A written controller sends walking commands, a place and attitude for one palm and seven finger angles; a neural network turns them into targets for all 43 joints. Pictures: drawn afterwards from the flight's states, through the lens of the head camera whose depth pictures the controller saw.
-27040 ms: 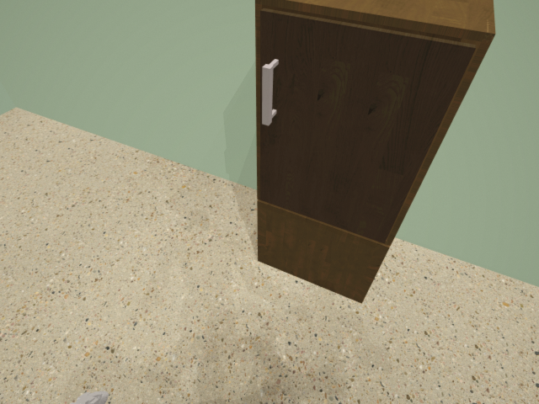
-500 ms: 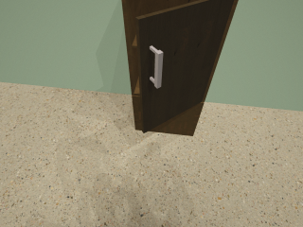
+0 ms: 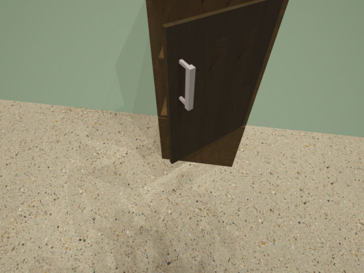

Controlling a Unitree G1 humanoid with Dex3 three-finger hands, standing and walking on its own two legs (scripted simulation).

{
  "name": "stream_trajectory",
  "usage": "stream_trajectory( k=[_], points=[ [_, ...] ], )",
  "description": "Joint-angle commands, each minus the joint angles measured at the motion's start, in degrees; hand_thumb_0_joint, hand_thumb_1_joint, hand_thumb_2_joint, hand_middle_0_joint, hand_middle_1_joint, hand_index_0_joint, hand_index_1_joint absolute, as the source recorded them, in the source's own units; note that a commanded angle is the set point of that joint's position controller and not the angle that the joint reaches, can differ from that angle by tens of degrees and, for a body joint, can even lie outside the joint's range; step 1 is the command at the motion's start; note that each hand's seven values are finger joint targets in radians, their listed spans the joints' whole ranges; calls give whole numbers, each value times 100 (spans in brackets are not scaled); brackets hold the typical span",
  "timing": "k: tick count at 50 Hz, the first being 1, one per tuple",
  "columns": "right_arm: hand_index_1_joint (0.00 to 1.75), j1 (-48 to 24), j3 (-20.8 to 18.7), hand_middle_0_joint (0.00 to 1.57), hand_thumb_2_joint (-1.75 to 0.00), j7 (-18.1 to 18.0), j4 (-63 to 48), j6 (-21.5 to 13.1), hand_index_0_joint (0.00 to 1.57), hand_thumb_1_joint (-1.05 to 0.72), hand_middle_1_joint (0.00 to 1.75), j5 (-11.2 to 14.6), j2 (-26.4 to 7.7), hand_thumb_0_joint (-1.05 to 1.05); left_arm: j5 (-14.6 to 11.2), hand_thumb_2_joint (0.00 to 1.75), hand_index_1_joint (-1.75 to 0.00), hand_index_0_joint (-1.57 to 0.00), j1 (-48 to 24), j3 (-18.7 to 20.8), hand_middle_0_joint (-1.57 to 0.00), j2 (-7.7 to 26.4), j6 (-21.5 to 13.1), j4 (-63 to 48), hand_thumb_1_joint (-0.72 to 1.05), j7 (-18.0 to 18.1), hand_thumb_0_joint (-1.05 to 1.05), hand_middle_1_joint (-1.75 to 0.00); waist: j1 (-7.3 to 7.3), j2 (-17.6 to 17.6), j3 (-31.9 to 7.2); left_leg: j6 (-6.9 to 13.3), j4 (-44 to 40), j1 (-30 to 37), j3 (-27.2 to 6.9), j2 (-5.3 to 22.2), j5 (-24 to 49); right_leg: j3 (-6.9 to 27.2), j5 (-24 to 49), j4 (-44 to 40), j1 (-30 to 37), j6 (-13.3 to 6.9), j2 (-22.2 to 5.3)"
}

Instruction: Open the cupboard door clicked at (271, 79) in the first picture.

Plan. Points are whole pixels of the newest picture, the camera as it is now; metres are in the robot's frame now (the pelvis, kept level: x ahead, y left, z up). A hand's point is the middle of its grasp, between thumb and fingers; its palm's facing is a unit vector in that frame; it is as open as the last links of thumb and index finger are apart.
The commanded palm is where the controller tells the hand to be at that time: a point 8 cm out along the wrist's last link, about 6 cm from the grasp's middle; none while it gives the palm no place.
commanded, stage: walk to a spot facing it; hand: left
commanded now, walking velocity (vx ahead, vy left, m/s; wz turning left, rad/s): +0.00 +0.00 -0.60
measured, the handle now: (185, 85) +0.60 +0.03 +0.07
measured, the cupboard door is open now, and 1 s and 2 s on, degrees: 41 41 41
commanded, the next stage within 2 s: none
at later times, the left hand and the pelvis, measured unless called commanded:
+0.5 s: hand out of the picture +0.08 +0.18 -0.18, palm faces -0.14 -0.95 -0.28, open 7.4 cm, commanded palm none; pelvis -0.02 -0.02 -0.02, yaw -12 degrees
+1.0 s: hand out of the picture +0.11 +0.15 -0.18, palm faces -0.37 -0.90 -0.22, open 7.4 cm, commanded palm none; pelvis +0.00 -0.01 -0.01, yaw -28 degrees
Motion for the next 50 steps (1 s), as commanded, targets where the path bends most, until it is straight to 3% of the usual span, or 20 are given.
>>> stream_trajectory(
  k=[1,3,7,12,15,17,19,21,23,24,25,26,27,28,33,43,46,48,49,50],
  points=[
    [30,125,-151,20,-90,-71,-185,-72,20,-90,30,19,-712,0,-15,90,-30,-20,239,153,-20,796,-65,-194,90,63,0,-30,-15,39,-203,133,-244,131,-403,543,1070,575,1062,-396,-78,-174,-606],
    [30,320,-126,20,-90,-101,-169,-12,20,-90,30,17,-433,0,-13,90,-30,-20,362,152,-20,573,17,-199,90,79,0,-30,-20,-30,-212,85,-37,165,-233,577,1098,619,1360,-248,-200,-153,-612],
    [30,378,-267,20,-90,-156,-326,78,20,-90,30,9,-603,0,14,90,-30,-20,267,318,-20,786,156,-417,90,42,0,-30,-47,-96,-177,60,337,-25,22,657,858,850,1662,140,-379,-250,-623],
    [30,320,-401,20,-90,-190,-655,114,20,-90,30,-14,-730,0,46,90,-30,-20,156,433,-20,786,280,-772,90,-39,0,-30,-58,119,-55,163,352,-124,-36,887,257,1030,1100,567,-1011,-252,-393],
    [30,435,-490,20,-90,-218,-786,81,20,-90,30,-39,-966,0,55,90,-30,-20,97,447,-20,602,319,-983,90,-97,0,-30,-72,854,-231,561,-138,64,-630,1558,216,695,266,1632,-1444,-89,62],
    [30,556,-520,20,-90,-222,-832,30,20,-90,30,-71,-1042,0,66,90,-30,-20,-83,458,-20,494,368,-1151,90,-137,0,-30,-139,1283,-274,1029,-483,204,-925,2162,876,500,-1625,2998,-1863,-2,129],
    [30,469,-510,20,-90,-222,-917,3,20,-90,30,-86,-1006,0,66,90,-30,-20,-137,472,-20,439,370,-1247,90,-165,0,-30,-68,1117,-297,1110,-315,113,-711,2265,1417,593,-1793,3174,-1844,4,-43],
    [30,157,-515,20,-90,-206,-1064,15,20,-90,30,-100,-1025,0,49,90,-30,-20,124,469,-20,363,338,-1212,90,-194,0,-30,133,993,-359,849,98,-63,-149,2040,1767,418,-1461,2461,-1326,5,-55],
    [30,-108,-535,20,-90,-186,-1167,61,20,-90,30,-37,-1029,0,59,90,-30,-20,748,533,-20,499,280,-1062,90,-197,0,-30,451,322,-464,379,1063,-566,330,1594,966,315,-27,945,-353,3,9],
    [30,-150,-530,20,-90,-157,-1282,107,20,-90,30,39,-712,0,128,90,-30,-20,977,624,-20,1007,222,-997,90,-133,0,-30,546,-1286,-400,-57,2278,-1401,806,833,-729,1746,989,-273,58,-212,-874],
    [30,-346,-476,20,-90,-106,-1500,131,20,-90,30,47,-437,0,134,90,-30,-20,952,708,-20,1530,212,-1042,90,-41,0,-30,588,-2410,-75,-263,3687,-2392,689,119,-2544,3432,2392,-557,-23,-735,-1956],
    [30,-267,-499,20,-90,-97,-1454,197,20,-90,30,42,-607,0,68,90,-30,-20,935,699,-20,1499,216,-1082,90,2,0,-30,533,-1763,-111,-204,4387,-2416,-21,262,-2384,3262,1940,-475,-178,-1079,-1968],
    [30,-299,-523,20,-90,-63,-1403,214,20,-90,30,40,-562,0,67,90,-30,-20,611,668,-20,1261,221,-1202,90,25,0,-30,352,-1272,31,-195,4626,-2576,-188,349,-1908,3016,1112,-525,-386,-1129,-1674],
    [30,-301,-545,20,-90,-59,-1374,224,20,-90,30,31,-558,0,67,90,-30,-20,299,661,-20,1090,234,-1305,90,61,0,-30,206,-1177,-32,-220,4701,-2574,-174,414,-1549,2946,984,-421,-383,-1009,-1395],
    [30,-343,-486,20,-90,-51,-1396,202,20,-90,30,45,-430,0,56,90,-30,-20,461,596,-20,996,113,-1332,90,82,0,-30,175,-424,-606,-377,4240,-2372,-190,299,-1109,2480,2542,40,302,-944,-1068],
    [30,-839,-459,20,-90,-108,-1781,123,20,-90,30,107,-451,0,119,90,-30,-20,651,669,-20,1095,164,-1420,90,56,0,-30,319,-774,-567,-328,2998,-2071,-296,79,-1522,3236,2767,158,260,-1180,-1000],
    [30,-586,-432,20,-90,-128,-1775,67,20,-90,30,151,-425,0,109,90,-30,-20,434,696,-20,1175,187,-1503,90,52,0,-30,169,-725,-767,-259,2118,-1476,-287,-29,-1373,3306,3062,389,55,-1104,-880],
    [30,-179,-430,20,-90,-147,-1661,38,20,-90,30,161,-454,0,78,90,-30,-20,162,670,-20,1112,222,-1562,90,41,0,-30,-59,-744,-753,-230,1020,-496,-280,-52,-646,3182,2558,614,-650,-768,-603],
    [30,150,-455,20,-90,-180,-1578,-5,20,-90,30,151,-612,0,36,90,-30,-20,12,633,-20,1015,236,-1630,90,25,0,-30,-222,-475,-855,-156,306,394,-359,180,-189,2895,1865,849,-1269,-496,-316],
    [30,297,-518,20,-90,-218,-1580,-80,20,-90,30,71,-1088,0,-26,90,-30,-20,110,571,-20,680,248,-1736,90,-17,0,-30,-236,791,-899,249,-416,1136,-1666,1403,-115,2223,81,1567,-2327,-154,421]
  ],
)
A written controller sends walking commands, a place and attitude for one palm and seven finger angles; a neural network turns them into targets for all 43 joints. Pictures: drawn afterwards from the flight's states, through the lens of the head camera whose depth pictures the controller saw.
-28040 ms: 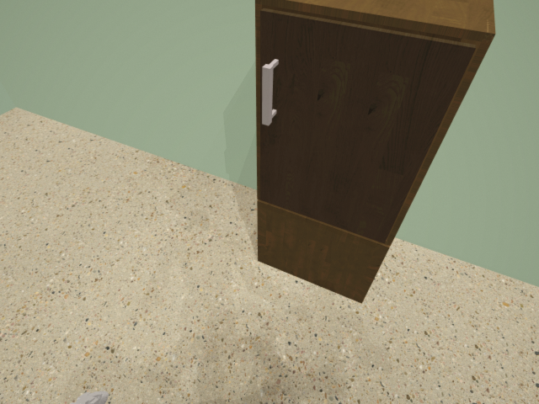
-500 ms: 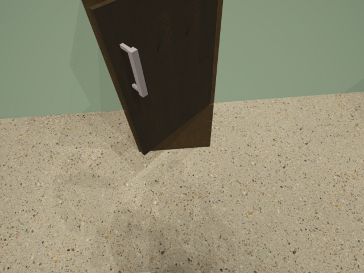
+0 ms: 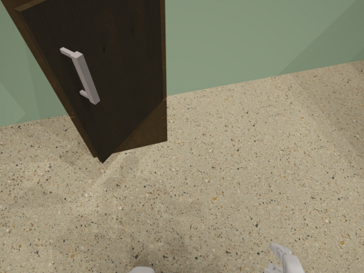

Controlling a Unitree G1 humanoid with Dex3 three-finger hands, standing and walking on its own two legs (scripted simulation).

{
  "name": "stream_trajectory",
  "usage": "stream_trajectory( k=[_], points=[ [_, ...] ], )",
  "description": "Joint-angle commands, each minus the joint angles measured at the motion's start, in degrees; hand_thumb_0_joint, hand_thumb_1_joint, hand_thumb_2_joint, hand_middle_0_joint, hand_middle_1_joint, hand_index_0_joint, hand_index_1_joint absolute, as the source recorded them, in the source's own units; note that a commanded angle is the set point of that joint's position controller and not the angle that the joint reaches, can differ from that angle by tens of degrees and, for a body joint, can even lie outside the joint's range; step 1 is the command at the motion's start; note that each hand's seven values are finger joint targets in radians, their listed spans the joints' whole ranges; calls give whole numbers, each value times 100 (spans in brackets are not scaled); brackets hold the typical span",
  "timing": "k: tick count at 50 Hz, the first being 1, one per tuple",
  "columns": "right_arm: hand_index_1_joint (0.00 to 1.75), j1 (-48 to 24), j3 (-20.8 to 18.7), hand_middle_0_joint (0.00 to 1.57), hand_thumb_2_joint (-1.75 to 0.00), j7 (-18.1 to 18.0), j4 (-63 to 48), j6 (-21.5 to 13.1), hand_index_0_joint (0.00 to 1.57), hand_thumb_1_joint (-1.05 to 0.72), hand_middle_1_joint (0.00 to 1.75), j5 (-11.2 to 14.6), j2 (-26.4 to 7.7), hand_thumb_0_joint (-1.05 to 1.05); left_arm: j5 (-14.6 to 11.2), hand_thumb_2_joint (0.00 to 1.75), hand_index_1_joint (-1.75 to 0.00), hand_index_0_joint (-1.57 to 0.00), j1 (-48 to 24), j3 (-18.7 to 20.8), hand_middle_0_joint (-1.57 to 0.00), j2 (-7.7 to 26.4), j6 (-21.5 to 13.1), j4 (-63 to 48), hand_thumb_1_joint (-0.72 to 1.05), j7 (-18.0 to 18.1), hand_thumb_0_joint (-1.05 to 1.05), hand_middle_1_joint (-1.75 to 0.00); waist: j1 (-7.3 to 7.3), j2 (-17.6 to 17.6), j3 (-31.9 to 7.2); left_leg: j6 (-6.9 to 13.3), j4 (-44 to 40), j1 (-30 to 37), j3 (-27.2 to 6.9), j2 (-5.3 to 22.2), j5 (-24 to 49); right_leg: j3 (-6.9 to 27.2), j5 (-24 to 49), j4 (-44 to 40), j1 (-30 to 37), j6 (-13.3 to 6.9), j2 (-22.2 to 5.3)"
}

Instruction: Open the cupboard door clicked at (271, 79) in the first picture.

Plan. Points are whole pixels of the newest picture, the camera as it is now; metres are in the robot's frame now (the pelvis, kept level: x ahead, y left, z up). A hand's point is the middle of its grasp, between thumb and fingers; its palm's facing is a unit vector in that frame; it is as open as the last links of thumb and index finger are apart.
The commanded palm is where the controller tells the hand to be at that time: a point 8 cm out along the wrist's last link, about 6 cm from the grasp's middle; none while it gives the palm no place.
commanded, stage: walk to a spot facing it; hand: left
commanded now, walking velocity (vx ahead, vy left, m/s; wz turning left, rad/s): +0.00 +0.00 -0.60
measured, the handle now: (81, 77) +0.51 +0.32 +0.08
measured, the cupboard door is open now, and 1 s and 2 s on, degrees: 41 41 41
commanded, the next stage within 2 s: none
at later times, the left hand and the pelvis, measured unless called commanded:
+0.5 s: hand (131, 248) +0.18 +0.14 -0.16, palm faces -0.32 -0.90 -0.29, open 7.4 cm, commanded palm none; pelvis +0.01 -0.02 -0.01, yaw -19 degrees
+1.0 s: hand (149, 223) +0.24 +0.11 -0.17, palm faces -0.55 -0.82 -0.17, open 7.4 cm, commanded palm none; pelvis +0.06 -0.01 +0.01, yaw -36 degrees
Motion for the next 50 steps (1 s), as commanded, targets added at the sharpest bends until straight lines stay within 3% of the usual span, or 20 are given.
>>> stream_trajectory(
  k=[1,2,3,5,7,14,17,18,19,20,22,26,34,37,38,39,40,41,44,50],
  points=[
    [30,1096,-346,20,-90,-166,-225,-197,20,-90,30,-110,-1548,0,-109,90,-30,-20,-188,129,-20,577,-90,-685,90,-43,0,-30,-475,2054,-967,1159,-2150,2118,-2488,2739,1830,-583,-2304,2095,-1758,368,-125],
    [30,1067,-309,20,-90,-183,-282,-154,20,-90,30,-160,-1493,0,-40,90,-30,-20,-384,157,-20,782,-66,-715,90,-76,0,-30,-519,1354,-730,1521,-2034,1478,-2311,2922,2192,-598,-2267,3051,-1650,437,-438],
    [30,681,-247,20,-90,-196,-515,-143,20,-90,30,-171,-1399,0,-21,90,-30,-20,-191,166,-20,723,-97,-833,90,-132,0,-30,-233,884,-510,1562,-1987,827,-1921,2788,1993,-804,-1976,3368,-1472,531,-651],
    [30,599,-146,20,-90,-168,-425,-190,20,-90,30,-191,-1028,0,13,90,-30,-20,-203,224,-20,702,-23,-528,90,-178,0,-30,-132,1689,-492,1131,-1693,988,-840,1912,3358,-782,-1441,3916,-1615,579,-642],
    [30,734,-142,20,-90,-157,-442,-201,20,-90,30,-173,-983,0,-36,90,-30,-20,-206,161,-20,604,19,-601,90,-236,0,-30,-158,1499,-630,995,-1512,1225,-169,1616,3758,-1035,-1175,3865,-1613,616,-706],
    [30,1335,-263,20,-90,-74,-213,-158,20,-90,30,-187,-1235,0,-47,90,-30,-20,-786,17,-20,455,-8,-765,90,-305,0,-30,-462,1592,-693,924,-1231,1459,397,1761,3664,-1650,-1122,1728,-811,508,-748],
    [30,1246,-313,20,-90,-31,-215,-131,20,-90,30,-165,-1355,0,-55,90,-30,-20,-444,33,-20,552,-63,-661,90,-287,0,-30,-267,1387,-790,668,-644,1226,594,1776,3453,-1772,-468,426,124,326,-632],
    [30,1178,-327,20,-90,3,-273,-124,20,-90,30,-115,-1343,0,-46,90,-30,-20,-76,72,-20,738,-98,-556,90,-262,0,-30,-72,1086,-913,429,-79,680,721,1624,2951,-1633,424,-289,1006,218,-711],
    [30,1114,-283,20,-90,34,-373,-112,20,-90,30,-44,-1016,0,12,90,-30,-20,384,187,-20,1298,-160,-418,90,-179,0,-30,143,-345,-1184,39,1132,-427,1256,1092,1337,-227,2088,-717,2116,-180,-1828],
    [30,673,-158,20,-90,37,-682,-87,20,-90,30,-31,-663,0,-4,90,-30,-20,740,312,-20,1873,-175,-306,90,-72,0,-30,383,-1775,-1106,-166,2522,-1524,1070,356,-1913,1377,4331,-745,2226,-895,-3042],
    [30,662,-183,20,-90,-5,-562,9,20,-90,30,-16,-776,0,-42,90,-30,-20,395,258,-20,1548,-127,-384,90,43,0,-30,204,-1196,-773,-61,3296,-1816,83,635,-1379,983,2508,-891,1632,-1154,-2673],
    [30,695,-200,20,-90,64,-348,57,20,-90,30,-58,-684,0,-27,90,-30,-20,-320,144,-20,1183,-147,-635,90,78,0,-30,-186,-533,-628,-199,2767,-1185,214,511,-517,401,2422,-785,804,-831,-1978],
    [30,743,-208,20,-90,44,-391,-27,20,-90,30,-13,-604,0,23,90,-30,-20,-359,205,-20,1275,-109,-685,90,21,0,-30,-219,-619,-657,-116,877,-406,316,157,-460,894,1640,-753,527,-819,-1762],
    [30,1335,-192,20,-90,-30,-211,-122,20,-90,30,2,-677,0,-49,90,-30,-20,-619,190,-20,1137,-71,-723,90,11,0,-30,-553,-546,-790,-53,-668,762,302,129,512,855,1499,-290,-61,-435,-1482],
    [30,1495,-232,20,-90,-60,-156,-181,20,-90,30,-28,-951,0,-83,90,-30,-20,-560,135,-20,854,-45,-769,90,8,0,-30,-571,274,-912,136,-1472,1405,-348,751,597,532,735,264,-643,-148,-984],
    [30,1627,-333,20,-90,-80,-207,-243,20,-90,30,-133,-1561,0,-155,90,-30,-20,-333,66,-20,506,-31,-855,90,-50,0,-30,-536,2039,-1060,768,-2026,1950,-2057,2289,1275,-455,-1337,1558,-1530,251,-174],
    [30,1694,-343,20,-90,-116,-236,-209,20,-90,30,-161,-1684,0,-94,90,-30,-20,-508,76,-20,664,-37,-902,90,-75,0,-30,-597,1841,-995,1294,-2073,1616,-2366,2975,1928,-757,-2375,2850,-1574,357,-355],
    [30,1450,-295,20,-90,-131,-405,-201,20,-90,30,-202,-1580,0,-65,90,-30,-20,-503,116,-20,725,-48,-946,90,-122,0,-30,-467,1246,-856,1449,-2029,1102,-2000,2874,1930,-722,-2154,3472,-1435,404,-636],
    [30,1275,-151,20,-90,-151,-394,-257,20,-90,30,-207,-1069,0,-10,90,-30,-20,-478,127,-20,572,-24,-707,90,-209,0,-30,-304,1393,-762,920,-1524,1464,-442,1923,4035,-999,-1398,3912,-1686,549,-777],
    [30,2034,-222,20,-90,-68,-57,-314,20,-90,30,-207,-1077,0,-4,90,-30,-20,-1176,-7,-20,340,-63,-861,90,-401,0,-30,-656,1279,-632,864,-1846,2010,196,1868,2065,-1518,-994,2482,-1758,495,-978]
  ],
)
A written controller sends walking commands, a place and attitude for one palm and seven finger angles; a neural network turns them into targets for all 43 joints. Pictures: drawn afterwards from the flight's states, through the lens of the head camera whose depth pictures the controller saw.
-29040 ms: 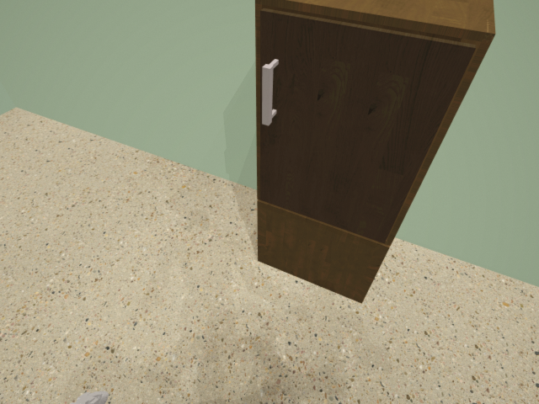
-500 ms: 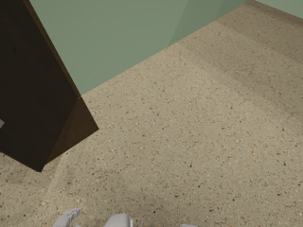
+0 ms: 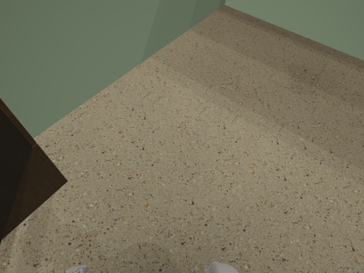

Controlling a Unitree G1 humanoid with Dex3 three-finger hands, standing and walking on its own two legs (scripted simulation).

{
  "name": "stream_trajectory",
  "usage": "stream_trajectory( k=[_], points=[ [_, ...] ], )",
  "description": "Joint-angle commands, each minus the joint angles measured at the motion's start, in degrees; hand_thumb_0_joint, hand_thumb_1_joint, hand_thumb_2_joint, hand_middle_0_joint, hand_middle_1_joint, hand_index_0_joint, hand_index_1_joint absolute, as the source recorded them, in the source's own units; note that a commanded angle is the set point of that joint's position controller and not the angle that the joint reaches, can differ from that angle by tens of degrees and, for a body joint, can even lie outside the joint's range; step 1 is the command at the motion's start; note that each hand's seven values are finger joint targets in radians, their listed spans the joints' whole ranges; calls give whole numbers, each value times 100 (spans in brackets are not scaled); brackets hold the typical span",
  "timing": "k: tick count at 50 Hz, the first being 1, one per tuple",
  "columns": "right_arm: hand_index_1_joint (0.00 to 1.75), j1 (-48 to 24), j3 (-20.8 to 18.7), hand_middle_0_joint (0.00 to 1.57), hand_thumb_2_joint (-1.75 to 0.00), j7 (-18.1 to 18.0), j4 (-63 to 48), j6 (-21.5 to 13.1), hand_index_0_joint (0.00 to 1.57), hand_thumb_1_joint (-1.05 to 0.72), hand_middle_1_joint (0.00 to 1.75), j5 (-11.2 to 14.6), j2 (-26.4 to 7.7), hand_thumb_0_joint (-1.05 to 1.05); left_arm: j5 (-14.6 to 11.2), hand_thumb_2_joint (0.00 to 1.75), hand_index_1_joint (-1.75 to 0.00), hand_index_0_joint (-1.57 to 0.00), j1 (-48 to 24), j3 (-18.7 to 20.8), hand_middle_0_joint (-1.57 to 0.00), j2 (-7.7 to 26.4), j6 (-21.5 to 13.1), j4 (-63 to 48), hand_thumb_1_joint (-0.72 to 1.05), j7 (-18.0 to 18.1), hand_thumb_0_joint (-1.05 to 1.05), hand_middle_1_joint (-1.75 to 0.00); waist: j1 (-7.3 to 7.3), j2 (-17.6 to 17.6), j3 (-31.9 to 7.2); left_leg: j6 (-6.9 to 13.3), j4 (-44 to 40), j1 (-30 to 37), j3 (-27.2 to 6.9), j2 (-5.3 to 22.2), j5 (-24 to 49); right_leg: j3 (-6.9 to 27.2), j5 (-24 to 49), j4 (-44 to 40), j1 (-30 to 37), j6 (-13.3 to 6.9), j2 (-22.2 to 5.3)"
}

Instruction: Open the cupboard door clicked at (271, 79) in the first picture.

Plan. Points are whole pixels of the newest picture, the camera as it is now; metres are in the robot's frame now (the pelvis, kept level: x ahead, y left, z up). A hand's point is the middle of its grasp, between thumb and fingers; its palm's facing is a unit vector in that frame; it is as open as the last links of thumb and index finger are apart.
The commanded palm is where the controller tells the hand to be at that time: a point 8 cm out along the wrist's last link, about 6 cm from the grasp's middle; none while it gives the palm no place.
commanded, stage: walk to a spot facing it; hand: left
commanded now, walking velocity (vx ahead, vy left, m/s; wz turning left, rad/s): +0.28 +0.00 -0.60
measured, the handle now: out of the picture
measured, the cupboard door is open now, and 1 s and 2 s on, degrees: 41 41 41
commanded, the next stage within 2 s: turn to face it in 1.28 s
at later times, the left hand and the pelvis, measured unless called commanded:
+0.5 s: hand (138, 236) +0.22 +0.12 -0.18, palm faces -0.26 -0.95 -0.16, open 7.4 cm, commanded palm none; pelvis +0.14 -0.05 -0.01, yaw -16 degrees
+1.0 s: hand (205, 132) +0.58 -0.05 -0.17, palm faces -0.55 -0.81 -0.20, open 7.4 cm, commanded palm none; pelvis +0.36 -0.14 -0.02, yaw -30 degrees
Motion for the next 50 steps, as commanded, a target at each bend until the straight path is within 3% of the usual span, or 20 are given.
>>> stream_trajectory(
  k=[1,5,7,8,9,10,11,12,15,17,24,27,28,29,30,33,36,46,48,50],
  points=[
    [30,851,-433,20,-90,-44,-31,-121,20,-90,30,7,-1247,0,-4,90,-30,-20,-819,-54,-20,48,-224,-676,90,-126,0,-30,-484,1222,-472,599,-937,1251,-629,1368,1554,-280,32,-1024,-600,-45,-222],
    [30,861,-459,20,-90,36,26,-114,20,-90,30,-14,-1323,0,12,90,-30,-20,-918,-83,-20,51,-285,-661,90,-165,0,-30,-502,1291,-298,519,-884,886,-282,1471,983,-618,-67,-2100,110,-195,-115],
    [30,685,-456,20,-90,67,-2,-111,20,-90,30,-5,-1352,0,17,90,-30,-20,-520,-36,-20,130,-309,-525,90,-146,0,-30,-244,1043,-325,355,-418,432,4,1385,765,-780,281,-2767,1016,-315,52],
    [30,511,-453,20,-90,98,-42,-110,20,-90,30,25,-1310,0,26,90,-30,-20,142,15,-20,272,-343,-309,90,-107,0,-30,127,745,-532,171,416,-124,270,1157,763,-767,627,-3283,2079,-479,172],
    [30,163,-395,20,-90,161,-196,-128,20,-90,30,128,-1078,0,55,90,-30,-20,1144,162,-20,811,-414,-9,90,-31,0,-30,675,-501,-921,-92,1981,-1416,843,712,459,507,-112,-3821,3641,-890,-699],
    [30,-506,-267,20,-90,204,-634,-140,20,-90,30,181,-689,0,5,90,-30,-20,1888,352,-20,1541,-453,219,90,94,0,-30,1020,-2202,-817,-363,3703,-3194,656,-179,-2179,3241,92,-4636,4199,-1609,-2195],
    [30,-792,-301,20,-90,181,-696,-107,20,-90,30,126,-1006,0,-83,90,-30,-20,1859,333,-20,1592,-452,211,90,196,0,-30,970,-1547,-514,-294,4390,-3667,-427,12,-1963,3584,-29,-4887,3805,-1884,-2374],
    [30,-703,-361,20,-90,206,-612,-114,20,-90,30,146,-1002,0,-91,90,-30,-20,1326,271,-20,1276,-468,85,90,239,0,-30,663,-1088,-225,-275,4413,-3674,-674,273,-1248,3067,-618,-4984,3339,-1814,-2118],
    [30,-483,-404,20,-90,246,-293,-38,20,-90,30,70,-858,0,-30,90,-30,-20,355,85,-20,731,-549,-191,90,260,0,-30,46,-728,122,-432,3652,-2498,-605,332,-399,1735,241,-5042,1714,-1407,-1438],
    [30,-248,-402,20,-90,277,-186,5,20,-90,30,64,-732,0,-22,90,-30,-20,290,82,-20,702,-637,-162,90,214,0,-30,-133,-631,114,-471,3156,-2103,-453,169,-25,1313,651,-5065,1451,-1344,-1183],
    [30,-529,-384,20,-90,289,-343,-220,20,-90,30,116,-632,0,-6,90,-30,-20,543,140,-20,826,-691,106,90,160,0,-30,-72,-566,-161,-375,1112,-1244,-289,-215,271,1338,1194,-4590,1832,-1305,-1088],
    [30,658,-474,20,-90,166,90,-339,20,-90,30,87,-1035,0,-54,90,-30,-20,322,106,-20,570,-657,101,90,162,0,-30,-671,184,-532,-244,89,872,-339,-226,475,930,1612,-3147,1003,-941,-557],
    [30,1482,-640,20,-90,101,273,-379,20,-90,30,-20,-1655,0,-88,90,-30,-20,566,52,-20,181,-631,74,90,137,0,-30,-919,1684,-1200,191,-323,2017,-2134,1147,-236,335,428,-1337,55,-613,178],
    [30,2004,-635,20,-90,48,329,-361,20,-90,30,-67,-1947,0,-118,90,-30,-20,677,-35,-20,8,-655,-62,90,116,0,-30,-960,2442,-1577,722,-1211,2442,-3891,2282,-701,115,-1069,506,-805,-485,587],
    [30,1691,-583,20,-90,24,258,-300,20,-90,30,-50,-1827,0,-60,90,-30,-20,320,-14,-20,128,-674,-156,90,113,0,-30,-857,1509,-1110,991,-1351,2027,-3989,2464,-744,542,-705,1267,-1195,-575,107],
    [30,694,-345,20,-90,26,95,-413,20,-90,30,-2,-906,0,28,90,-30,-20,148,2,-20,9,-637,40,90,-6,0,-30,-293,1076,-60,458,-1370,521,-1894,1658,642,340,722,1564,-1158,-413,-456],
    [30,935,-295,20,-90,-8,306,-503,20,-90,30,53,-766,0,24,90,-30,-20,200,-63,-20,-218,-479,51,90,-49,0,-30,-178,1025,-342,325,-1196,852,-631,1276,2646,133,980,974,-1099,-309,-430],
    [30,1318,-324,20,-90,75,674,-364,20,-90,30,-3,-844,0,5,90,-30,-20,-902,-126,-20,-216,-448,-272,90,-78,0,-30,-320,813,128,472,-1357,858,283,1441,2291,-518,1374,-2067,-228,-489,-305],
    [30,1299,-335,20,-90,84,731,-328,20,-90,30,6,-939,0,11,90,-30,-20,-425,-90,-20,-66,-508,-148,90,-36,0,-30,-58,667,-131,393,-473,1016,485,1393,3749,-756,1036,-2388,568,-671,-3],
    [30,925,-309,20,-90,121,653,-339,20,-90,30,109,-958,0,56,90,-30,-20,1373,74,-20,369,-628,423,90,40,0,-30,803,238,-1049,56,1827,-60,841,923,3867,-445,1301,-2872,3160,-989,-53]
  ],
)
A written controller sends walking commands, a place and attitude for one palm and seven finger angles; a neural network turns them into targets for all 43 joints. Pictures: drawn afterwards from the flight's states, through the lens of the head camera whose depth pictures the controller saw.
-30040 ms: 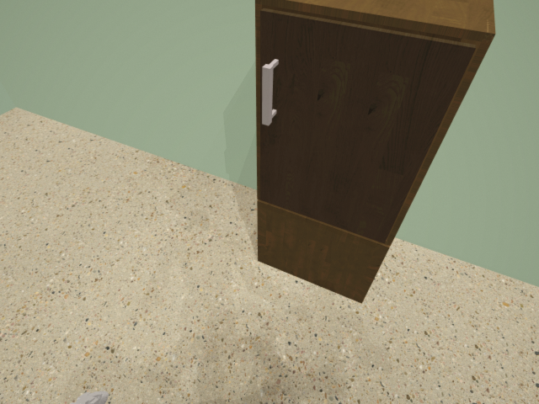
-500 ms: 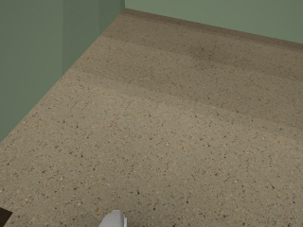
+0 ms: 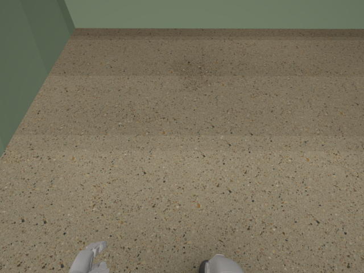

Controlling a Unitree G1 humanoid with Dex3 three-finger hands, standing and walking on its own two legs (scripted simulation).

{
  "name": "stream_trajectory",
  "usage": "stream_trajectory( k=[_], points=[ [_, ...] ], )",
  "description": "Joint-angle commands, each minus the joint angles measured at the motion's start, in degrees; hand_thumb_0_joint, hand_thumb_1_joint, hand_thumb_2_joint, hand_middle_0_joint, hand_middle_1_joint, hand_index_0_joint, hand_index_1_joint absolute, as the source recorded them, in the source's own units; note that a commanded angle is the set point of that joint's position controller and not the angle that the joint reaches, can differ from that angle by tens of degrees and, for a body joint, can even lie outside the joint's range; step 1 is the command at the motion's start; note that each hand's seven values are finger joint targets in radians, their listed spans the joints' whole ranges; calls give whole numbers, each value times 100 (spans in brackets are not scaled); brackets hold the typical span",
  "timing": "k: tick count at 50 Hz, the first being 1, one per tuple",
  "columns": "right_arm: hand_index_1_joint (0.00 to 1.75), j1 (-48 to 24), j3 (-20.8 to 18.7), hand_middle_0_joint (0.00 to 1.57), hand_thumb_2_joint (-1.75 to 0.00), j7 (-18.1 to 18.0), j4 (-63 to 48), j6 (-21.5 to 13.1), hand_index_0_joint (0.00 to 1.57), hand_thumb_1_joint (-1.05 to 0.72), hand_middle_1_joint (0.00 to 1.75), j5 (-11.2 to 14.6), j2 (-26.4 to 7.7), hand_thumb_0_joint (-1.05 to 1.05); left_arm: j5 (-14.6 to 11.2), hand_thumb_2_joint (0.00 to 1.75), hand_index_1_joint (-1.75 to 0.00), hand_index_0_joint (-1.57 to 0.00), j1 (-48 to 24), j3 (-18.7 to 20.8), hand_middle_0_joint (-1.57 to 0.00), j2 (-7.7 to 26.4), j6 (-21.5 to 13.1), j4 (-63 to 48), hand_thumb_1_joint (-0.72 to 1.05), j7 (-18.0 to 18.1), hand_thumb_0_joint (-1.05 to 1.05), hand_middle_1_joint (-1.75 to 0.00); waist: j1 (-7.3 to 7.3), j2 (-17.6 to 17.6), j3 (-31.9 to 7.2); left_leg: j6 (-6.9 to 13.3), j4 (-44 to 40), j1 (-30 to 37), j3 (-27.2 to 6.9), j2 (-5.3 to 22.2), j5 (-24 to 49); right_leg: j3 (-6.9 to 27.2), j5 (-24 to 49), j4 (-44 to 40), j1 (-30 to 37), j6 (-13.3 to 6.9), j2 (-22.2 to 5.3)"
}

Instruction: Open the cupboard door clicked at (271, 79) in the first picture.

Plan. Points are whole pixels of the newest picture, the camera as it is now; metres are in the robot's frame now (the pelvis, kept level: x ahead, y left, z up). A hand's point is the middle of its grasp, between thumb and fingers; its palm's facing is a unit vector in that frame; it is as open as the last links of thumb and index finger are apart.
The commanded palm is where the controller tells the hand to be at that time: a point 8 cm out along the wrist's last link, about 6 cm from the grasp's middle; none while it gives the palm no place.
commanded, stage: walk to a spot facing it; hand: left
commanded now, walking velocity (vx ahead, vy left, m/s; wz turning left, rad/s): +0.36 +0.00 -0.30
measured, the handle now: out of the picture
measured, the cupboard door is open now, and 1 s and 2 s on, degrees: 41 41 41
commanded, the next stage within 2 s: turn to face it in 0.28 s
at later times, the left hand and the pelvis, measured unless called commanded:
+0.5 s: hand (123, 250) +0.20 +0.16 -0.18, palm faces +0.05 -0.99 -0.14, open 7.4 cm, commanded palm none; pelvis +0.25 -0.01 +0.00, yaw -2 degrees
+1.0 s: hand (126, 161) +0.45 +0.18 -0.14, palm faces +0.21 -0.95 -0.24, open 7.4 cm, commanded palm none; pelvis +0.35 -0.04 +0.01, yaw +13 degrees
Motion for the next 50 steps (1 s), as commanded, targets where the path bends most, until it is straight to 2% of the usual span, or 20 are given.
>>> stream_trajectory(
  k=[1,2,4,5,8,18,22,23,24,25,26,27,28,30,33,39,44,48,49,50],
  points=[
    [30,-271,-161,20,-90,5,-608,-150,20,-90,30,247,-634,0,37,90,-30,-20,2801,437,-20,1449,-299,435,90,206,0,-30,1484,-1675,-1839,221,4307,-3348,-12,-164,739,2836,15,-1180,4845,-1060,-1602],
    [30,-588,-168,20,-90,1,-755,-146,20,-90,30,266,-669,0,-141,90,-30,-20,2728,453,-20,1681,-282,470,90,269,0,-30,1342,-1777,-1843,255,5566,-4132,-971,-386,-953,4088,357,-2075,4738,-1344,-2210],
    [30,-1089,-239,20,-90,1,-707,-103,20,-90,30,199,-628,0,-160,90,-30,-20,1735,279,-20,1102,-258,211,90,353,0,-30,950,-758,-506,294,5516,-4252,-1558,203,174,3063,170,-2325,2990,-1080,-1858],
    [30,-1038,-224,20,-90,-16,-631,-55,20,-90,30,168,-509,0,-149,90,-30,-20,1382,182,-20,840,-284,181,90,351,0,-30,618,-566,-312,247,5135,-3927,-1627,322,434,2449,554,-2362,2335,-929,-1631],
    [30,-484,-193,20,-90,16,-348,100,20,-90,30,100,-259,0,-92,90,-30,-20,1109,70,-20,525,-433,204,90,353,0,-30,162,-496,-336,173,4060,-3163,-1466,297,710,1392,1284,-2495,1620,-764,-1167],
    [30,-2157,-175,20,-90,162,-799,25,20,-90,30,152,-271,0,-94,90,-30,-20,1959,-26,-20,426,-554,760,90,364,0,-30,506,-587,-45,256,1824,-3683,-1185,-64,1413,1123,2875,-2325,2932,-697,-1087],
    [30,-1680,-151,20,-90,81,-547,-3,20,-90,30,149,-369,0,-109,90,-30,-20,1814,-38,-20,556,-525,832,90,434,0,-30,121,-592,-161,503,996,-2479,-910,-598,1678,444,4585,-1428,2970,-343,-969],
    [30,-1115,-187,20,-90,63,-342,-14,20,-90,30,128,-534,0,-112,90,-30,-20,1785,-53,-20,557,-496,860,90,460,0,-30,-93,-443,-399,586,609,-1662,-1007,-653,2367,251,4455,-642,2749,-135,-824],
    [30,-489,-240,20,-90,15,-197,-40,20,-90,30,77,-891,0,-154,90,-30,-20,1949,-67,-20,482,-460,811,90,476,0,-30,-268,181,-935,906,687,-450,-1677,-112,3942,3,3229,451,2018,148,-499],
    [30,-64,-313,20,-90,-46,-176,-46,20,-90,30,34,-1342,0,-245,90,-30,-20,2320,-114,-20,258,-439,728,90,473,0,-30,-237,1299,-1716,1725,762,855,-3453,1269,5991,-158,-211,2177,715,398,186],
    [30,-29,-321,20,-90,-95,-197,52,20,-90,30,123,-1433,0,-231,90,-30,-20,2235,-147,-20,220,-420,589,90,491,0,-30,-156,1312,-1867,2208,210,629,-4135,1814,6536,371,-2501,3239,516,346,361],
    [30,-426,-333,20,-90,-93,-313,98,20,-90,30,132,-1450,0,-151,90,-30,-20,1908,-116,-20,294,-342,442,90,530,0,-30,-36,724,-1174,2217,-82,-297,-3903,1759,5247,651,-2388,3500,327,336,154],
    [30,-821,-294,20,-90,-127,-447,84,20,-90,30,145,-1257,0,-126,90,-30,-20,1533,-115,-20,188,-271,343,90,512,0,-30,83,806,-537,2016,-350,-1102,-3837,1551,4493,735,-1938,3506,-46,450,-46],
    [30,-1214,-208,20,-90,-150,-599,83,20,-90,30,134,-915,0,-79,90,-30,-20,1446,-25,-20,198,-140,348,90,437,0,-30,327,726,-257,1648,-667,-1951,-3371,1042,3531,797,-1414,3160,203,542,-211],
    [30,-1393,-244,20,-90,-148,-701,85,20,-90,30,136,-998,0,-64,90,-30,-20,1594,33,-20,106,4,318,90,395,0,-30,493,418,-705,1401,-663,-1969,-2875,651,3117,695,-946,2709,394,622,-100],
    [30,-1273,-368,20,-90,-95,-802,212,20,-90,30,107,-1136,0,-52,90,-30,-20,959,124,-20,220,113,-117,90,403,0,-30,382,648,-705,1407,-794,-1919,-3346,521,1909,715,-689,2092,-22,749,-43],
    [30,-1097,-468,20,-90,-83,-842,309,20,-90,30,65,-1258,0,-91,90,-30,-20,411,87,-20,293,88,-448,90,417,0,-30,225,971,-667,1423,-484,-1815,-3793,447,2355,660,-1140,808,412,703,217],
    [30,-1333,-532,20,-90,-80,-994,362,20,-90,30,127,-1304,0,-142,90,-30,-20,871,109,-20,454,-2,-436,90,461,0,-30,459,895,-877,1167,115,-2100,-3857,143,3029,641,-423,-958,1756,599,425],
    [30,-1385,-528,20,-90,-55,-1042,352,20,-90,30,173,-1157,0,-139,90,-30,-20,1123,156,-20,637,-55,-382,90,495,0,-30,582,509,-1056,911,443,-2601,-3682,-68,2468,928,116,-1738,2646,537,59],
    [30,-1349,-491,20,-90,-17,-1127,334,20,-90,30,235,-832,0,-69,90,-30,-20,1262,257,-20,1129,-100,-360,90,544,0,-30,622,-902,-1169,472,1408,-3652,-2768,-706,757,2065,414,-2251,3533,184,-1276]
  ],
)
